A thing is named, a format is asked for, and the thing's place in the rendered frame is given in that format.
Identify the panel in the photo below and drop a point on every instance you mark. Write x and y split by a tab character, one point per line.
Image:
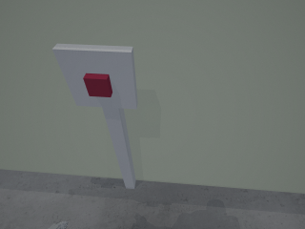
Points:
75	60

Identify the button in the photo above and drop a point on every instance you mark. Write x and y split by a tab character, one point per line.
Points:
98	84

